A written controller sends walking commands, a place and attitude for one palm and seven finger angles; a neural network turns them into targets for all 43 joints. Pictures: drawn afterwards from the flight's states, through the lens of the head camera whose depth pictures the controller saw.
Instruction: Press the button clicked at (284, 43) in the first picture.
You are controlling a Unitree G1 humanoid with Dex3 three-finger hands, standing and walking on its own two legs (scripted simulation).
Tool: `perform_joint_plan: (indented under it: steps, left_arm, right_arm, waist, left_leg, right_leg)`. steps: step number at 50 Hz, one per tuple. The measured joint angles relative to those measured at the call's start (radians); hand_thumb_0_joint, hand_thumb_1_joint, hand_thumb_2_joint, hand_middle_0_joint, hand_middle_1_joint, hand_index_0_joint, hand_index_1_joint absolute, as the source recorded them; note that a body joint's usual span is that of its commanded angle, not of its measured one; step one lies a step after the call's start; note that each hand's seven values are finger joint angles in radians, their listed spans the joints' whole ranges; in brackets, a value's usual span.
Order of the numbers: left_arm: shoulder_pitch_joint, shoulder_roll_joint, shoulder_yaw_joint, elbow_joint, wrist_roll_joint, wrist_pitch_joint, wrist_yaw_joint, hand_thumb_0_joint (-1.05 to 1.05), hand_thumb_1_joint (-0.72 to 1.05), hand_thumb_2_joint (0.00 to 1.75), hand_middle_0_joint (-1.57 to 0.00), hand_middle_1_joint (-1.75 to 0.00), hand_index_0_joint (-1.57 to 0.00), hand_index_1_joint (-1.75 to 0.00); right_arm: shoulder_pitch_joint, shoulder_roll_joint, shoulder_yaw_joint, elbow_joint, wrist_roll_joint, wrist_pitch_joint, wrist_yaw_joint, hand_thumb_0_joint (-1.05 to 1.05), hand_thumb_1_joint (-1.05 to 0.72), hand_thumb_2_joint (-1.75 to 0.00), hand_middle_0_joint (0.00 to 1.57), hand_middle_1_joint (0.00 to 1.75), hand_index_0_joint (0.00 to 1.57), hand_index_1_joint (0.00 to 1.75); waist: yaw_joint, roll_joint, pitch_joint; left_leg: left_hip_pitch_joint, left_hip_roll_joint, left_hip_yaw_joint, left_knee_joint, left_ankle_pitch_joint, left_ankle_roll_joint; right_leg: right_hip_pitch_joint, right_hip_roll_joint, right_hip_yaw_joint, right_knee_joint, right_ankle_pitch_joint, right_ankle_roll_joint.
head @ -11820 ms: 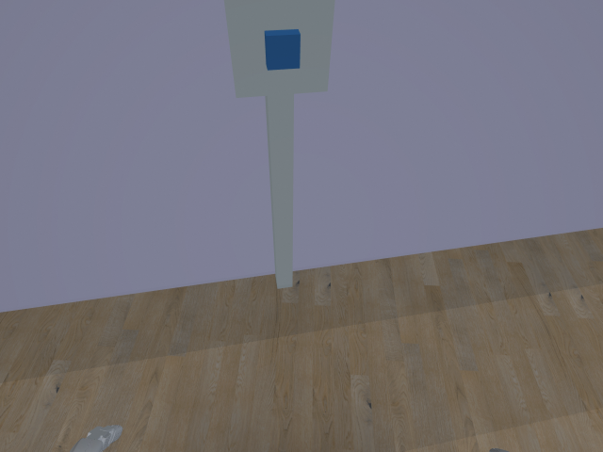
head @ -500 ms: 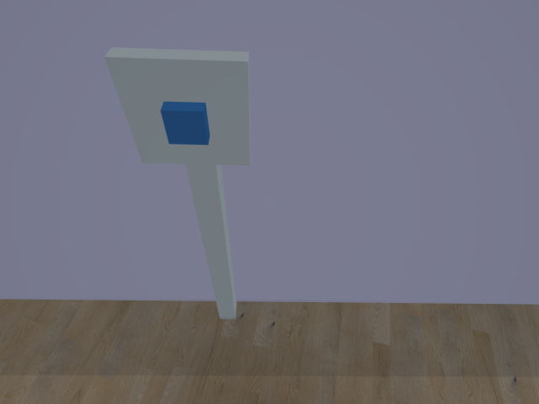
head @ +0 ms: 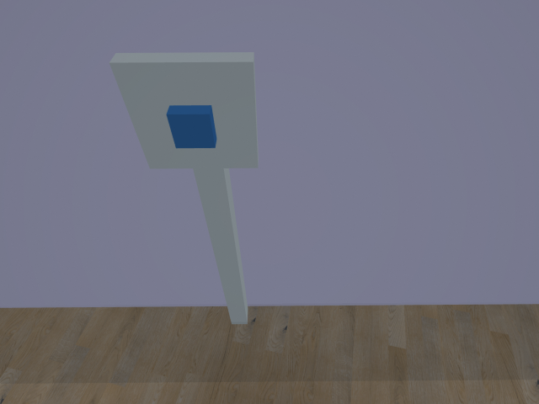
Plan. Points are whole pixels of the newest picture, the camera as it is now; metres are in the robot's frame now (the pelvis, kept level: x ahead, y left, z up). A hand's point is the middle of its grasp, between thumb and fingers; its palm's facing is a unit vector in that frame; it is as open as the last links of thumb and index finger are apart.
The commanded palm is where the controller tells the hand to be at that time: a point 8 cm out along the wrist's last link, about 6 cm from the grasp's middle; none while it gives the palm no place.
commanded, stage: look again from close up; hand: left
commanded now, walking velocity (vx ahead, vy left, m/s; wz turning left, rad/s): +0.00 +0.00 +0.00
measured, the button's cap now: (193, 126) +0.48 +0.15 +0.17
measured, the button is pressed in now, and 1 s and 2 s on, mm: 0 0 0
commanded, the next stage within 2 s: raise the hand and make a fist in 0.32 s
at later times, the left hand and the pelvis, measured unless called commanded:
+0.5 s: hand out of the picture +0.06 +0.18 -0.14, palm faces +0.12 -0.96 -0.24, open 7.2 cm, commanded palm +0.11 +0.20 -0.05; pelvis +0.01 -0.01 +0.00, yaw -1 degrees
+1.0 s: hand (147, 395) +0.14 +0.16 +0.03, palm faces +0.27 -0.96 -0.10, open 4.3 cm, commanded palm +0.13 +0.21 +0.02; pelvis -0.02 -0.06 -0.05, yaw +4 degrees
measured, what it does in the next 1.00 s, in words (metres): lowers itself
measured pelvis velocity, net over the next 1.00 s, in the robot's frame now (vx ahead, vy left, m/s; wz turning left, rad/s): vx -0.02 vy -0.06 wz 0.08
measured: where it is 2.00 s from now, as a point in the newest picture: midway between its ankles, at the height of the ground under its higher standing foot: outside the picture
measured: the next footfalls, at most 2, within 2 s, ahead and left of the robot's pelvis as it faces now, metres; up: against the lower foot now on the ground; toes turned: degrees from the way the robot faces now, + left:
none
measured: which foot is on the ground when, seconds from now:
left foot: down 0.00-1.00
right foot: down 0.00-1.00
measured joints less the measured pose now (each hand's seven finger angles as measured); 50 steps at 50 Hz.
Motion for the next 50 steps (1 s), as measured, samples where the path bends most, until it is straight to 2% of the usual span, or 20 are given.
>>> perform_joint_plan:
  steps: [9,22,23,24,26,27,29,31,34,37,39,41,43,45,48,50]
  left_arm:
    - [-0.028,0.027,0.007,-0.015,-0.001,0.009,0.005,0.00,0.91,0.90,-0.20,-0.30,-0.19,-0.30]
    - [-0.039,0.032,0.001,-0.010,0.003,0.013,0.005,0.00,0.91,0.90,-0.20,-0.30,-0.19,-0.30]
    - [0.016,0.037,0.015,-0.174,-0.029,0.096,0.016,0.01,0.93,0.90,-0.20,-0.30,-0.20,-0.30]
    - [0.085,0.053,0.032,-0.385,-0.056,0.158,0.031,0.03,0.95,0.90,-0.20,-0.30,-0.20,-0.31]
    - [0.166,0.088,0.038,-0.682,-0.091,0.105,0.079,0.05,0.97,0.90,-0.22,-0.31,-0.22,-0.32]
    - [0.175,0.099,0.037,-0.792,-0.111,0.091,0.099,0.05,0.97,0.90,-0.23,-0.32,-0.22,-0.33]
    - [0.150,0.105,0.038,-0.967,-0.138,0.051,0.107,0.05,0.97,0.90,-0.25,-0.35,-0.25,-0.36]
    - [0.088,0.089,0.051,-1.044,-0.148,-0.034,0.082,0.04,0.96,0.90,-0.28,-0.39,-0.28,-0.40]
    - [0.028,0.052,0.089,-1.059,-0.192,-0.206,-0.023,0.02,0.94,0.90,-0.34,-0.46,-0.33,-0.46]
    - [0.030,0.035,0.109,-1.036,-0.248,-0.365,-0.189,0.01,0.93,0.90,-0.41,-0.53,-0.41,-0.54]
    - [0.064,0.037,0.115,-1.021,-0.252,-0.391,-0.264,0.01,0.92,0.90,-0.46,-0.59,-0.46,-0.60]
    - [0.120,0.056,0.120,-1.027,-0.242,-0.356,-0.285,0.01,0.92,0.90,-0.52,-0.65,-0.51,-0.65]
    - [0.186,0.079,0.130,-1.054,-0.235,-0.322,-0.264,0.01,0.91,0.90,-0.57,-0.70,-0.57,-0.71]
    - [0.245,0.097,0.153,-1.100,-0.237,-0.323,-0.220,0.01,0.91,0.90,-0.63,-0.76,-0.62,-0.77]
    - [0.269,0.111,0.197,-1.172,-0.264,-0.410,-0.182,0.02,0.90,0.90,-0.71,-0.85,-0.71,-0.86]
    - [0.230,0.111,0.214,-1.199,-0.291,-0.478,-0.201,0.02,0.90,0.90,-0.76,-0.91,-0.76,-0.92]
  right_arm:
    - [-0.011,-0.002,0.007,0.019,0.001,-0.003,-0.005,0.02,-0.94,-0.90,0.20,0.30,0.20,0.30]
    - [-0.034,0.013,0.014,0.039,0.007,-0.004,-0.006,0.01,-0.92,-0.90,0.20,0.30,0.20,0.30]
    - [-0.017,0.009,0.011,-0.011,0.018,-0.007,-0.006,0.01,-0.93,-0.90,0.20,0.30,0.20,0.30]
    - [0.009,0.006,0.014,-0.063,0.029,-0.049,-0.015,0.02,-0.93,-0.90,0.20,0.30,0.20,0.30]
    - [0.041,-0.009,0.009,-0.126,0.042,-0.151,-0.030,0.02,-0.93,-0.90,0.20,0.30,0.20,0.30]
    - [0.048,-0.021,0.002,-0.159,0.050,-0.180,-0.031,0.02,-0.92,-0.90,0.20,0.30,0.20,0.30]
    - [0.041,-0.051,-0.008,-0.223,0.056,-0.223,-0.031,0.02,-0.92,-0.90,0.20,0.30,0.20,0.30]
    - [0.010,-0.082,-0.017,-0.273,0.047,-0.238,-0.027,0.02,-0.92,-0.90,0.20,0.30,0.20,0.30]
    - [-0.058,-0.091,-0.025,-0.329,0.034,-0.225,-0.016,0.02,-0.92,-0.90,0.20,0.30,0.20,0.30]
    - [-0.112,-0.074,-0.034,-0.400,0.034,-0.208,0.004,0.02,-0.91,-0.90,0.20,0.30,0.20,0.30]
    - [-0.134,-0.076,-0.040,-0.463,0.039,-0.191,0.009,0.02,-0.91,-0.90,0.20,0.30,0.20,0.30]
    - [-0.148,-0.088,-0.048,-0.524,0.042,-0.172,0.007,0.02,-0.91,-0.90,0.20,0.30,0.20,0.30]
    - [-0.155,-0.096,-0.057,-0.570,0.042,-0.156,-0.001,0.02,-0.91,-0.90,0.20,0.30,0.20,0.30]
    - [-0.152,-0.098,-0.063,-0.595,0.040,-0.152,-0.012,0.02,-0.91,-0.90,0.20,0.30,0.20,0.30]
    - [-0.145,-0.094,-0.054,-0.585,0.039,-0.165,-0.026,0.01,-0.91,-0.90,0.20,0.30,0.20,0.30]
    - [-0.145,-0.092,-0.035,-0.559,0.042,-0.180,-0.029,0.01,-0.91,-0.90,0.20,0.30,0.20,0.30]
  waist:
    - [0.011,-0.018,-0.017]
    - [0.012,-0.062,0.005]
    - [0.005,-0.062,0.008]
    - [0.010,-0.069,0.010]
    - [0.016,-0.072,-0.006]
    - [0.011,-0.063,-0.015]
    - [-0.003,-0.038,-0.028]
    - [-0.023,-0.002,-0.052]
    - [-0.030,0.010,-0.121]
    - [-0.020,-0.040,-0.152]
    - [-0.012,-0.067,-0.145]
    - [0.001,-0.079,-0.132]
    - [0.017,-0.079,-0.123]
    - [0.034,-0.069,-0.124]
    - [0.054,-0.046,-0.134]
    - [0.058,-0.025,-0.132]
  left_leg:
    - [0.047,-0.015,0.024,-0.037,-0.001,0.003]
    - [0.052,0.001,0.023,-0.054,0.007,-0.011]
    - [0.038,0.003,0.018,-0.041,0.003,-0.012]
    - [0.035,-0.001,0.021,-0.043,0.004,-0.016]
    - [0.032,-0.019,0.025,-0.064,0.019,-0.022]
    - [0.029,-0.030,0.019,-0.070,0.028,-0.021]
    - [0.003,-0.050,0.003,-0.043,0.029,-0.015]
    - [-0.052,-0.049,-0.016,0.027,0.007,-0.013]
    - [-0.167,-0.020,-0.019,0.140,-0.037,-0.027]
    - [-0.268,0.009,-0.013,0.251,-0.081,-0.042]
    - [-0.311,0.023,-0.020,0.312,-0.105,-0.050]
    - [-0.341,0.032,-0.031,0.357,-0.123,-0.062]
    - [-0.360,0.039,-0.045,0.388,-0.137,-0.068]
    - [-0.378,0.045,-0.063,0.410,-0.147,-0.075]
    - [-0.407,0.049,-0.094,0.440,-0.158,-0.084]
    - [-0.422,0.050,-0.115,0.458,-0.163,-0.087]
  right_leg:
    - [0.020,-0.016,0.025,0.010,-0.018,0.006]
    - [0.034,0.001,0.027,-0.033,0.002,-0.003]
    - [0.024,0.003,0.022,-0.027,0.002,-0.003]
    - [0.004,-0.002,0.025,0.004,-0.002,-0.007]
    - [-0.055,-0.019,0.034,0.098,-0.013,-0.011]
    - [-0.079,-0.027,0.035,0.130,-0.016,-0.008]
    - [-0.116,-0.036,0.036,0.127,-0.014,-0.007]
    - [-0.151,-0.034,0.019,0.152,-0.035,-0.010]
    - [-0.254,-0.011,0.011,0.233,-0.047,-0.022]
    - [-0.353,0.012,0.012,0.333,-0.083,-0.043]
    - [-0.391,0.024,0.002,0.385,-0.105,-0.060]
    - [-0.414,0.031,-0.010,0.420,-0.123,-0.072]
    - [-0.426,0.038,-0.024,0.439,-0.134,-0.080]
    - [-0.432,0.045,-0.042,0.445,-0.141,-0.084]
    - [-0.442,0.053,-0.072,0.450,-0.150,-0.088]
    - [-0.445,0.056,-0.092,0.453,-0.154,-0.087]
